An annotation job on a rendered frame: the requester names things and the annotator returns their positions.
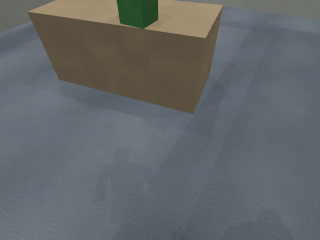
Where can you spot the carton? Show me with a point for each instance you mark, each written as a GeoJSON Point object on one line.
{"type": "Point", "coordinates": [137, 13]}

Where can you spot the pedestal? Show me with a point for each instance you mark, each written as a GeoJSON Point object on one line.
{"type": "Point", "coordinates": [166, 64]}

